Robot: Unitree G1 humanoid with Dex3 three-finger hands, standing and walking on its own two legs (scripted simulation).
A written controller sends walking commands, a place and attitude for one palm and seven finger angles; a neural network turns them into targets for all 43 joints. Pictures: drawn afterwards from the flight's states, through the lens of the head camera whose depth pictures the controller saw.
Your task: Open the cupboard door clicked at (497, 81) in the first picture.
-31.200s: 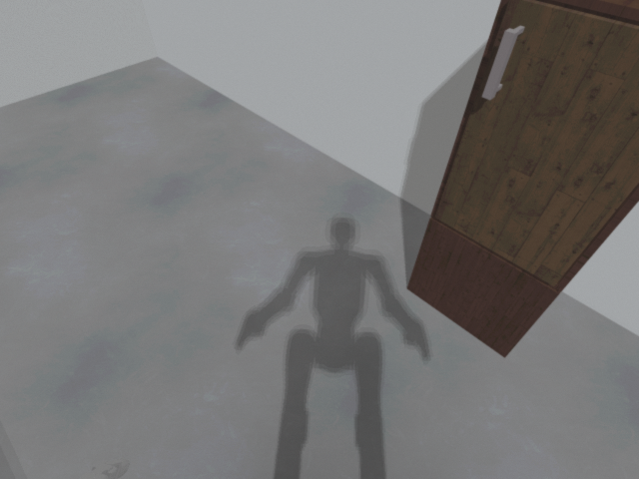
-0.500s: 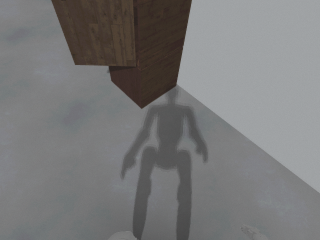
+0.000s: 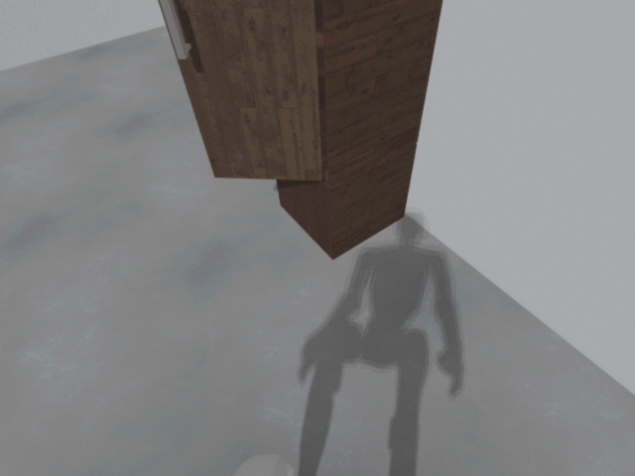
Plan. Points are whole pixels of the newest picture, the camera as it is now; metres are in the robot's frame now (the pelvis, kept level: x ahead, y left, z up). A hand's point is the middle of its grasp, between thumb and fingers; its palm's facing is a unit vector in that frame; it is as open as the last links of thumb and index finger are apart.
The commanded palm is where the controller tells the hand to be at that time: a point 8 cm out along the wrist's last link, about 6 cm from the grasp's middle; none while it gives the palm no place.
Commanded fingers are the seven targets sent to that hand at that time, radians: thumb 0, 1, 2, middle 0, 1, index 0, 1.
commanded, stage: take the last steps up to it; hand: left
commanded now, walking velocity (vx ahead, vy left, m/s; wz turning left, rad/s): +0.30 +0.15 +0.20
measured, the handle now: (177, 25) +1.01 +0.39 +0.14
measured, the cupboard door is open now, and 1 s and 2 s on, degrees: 49 49 49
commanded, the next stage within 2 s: come to a stop and stand still in 1.02 s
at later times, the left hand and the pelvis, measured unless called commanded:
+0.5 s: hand (125, 469) +0.16 +0.32 -0.18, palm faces +0.15 -0.97 -0.20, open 7.4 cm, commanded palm none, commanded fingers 0.00 0.90 0.90 -0.20 -0.30 -0.20 -0.30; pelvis +0.16 +0.13 -0.01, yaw +4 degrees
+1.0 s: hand (186, 305) +0.44 +0.30 -0.17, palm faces +0.07 -0.98 -0.17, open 7.3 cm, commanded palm none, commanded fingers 0.00 0.90 0.90 -0.20 -0.30 -0.20 -0.30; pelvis +0.35 +0.13 -0.01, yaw +2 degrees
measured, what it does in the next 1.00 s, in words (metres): walks ahead: left foot, then right foot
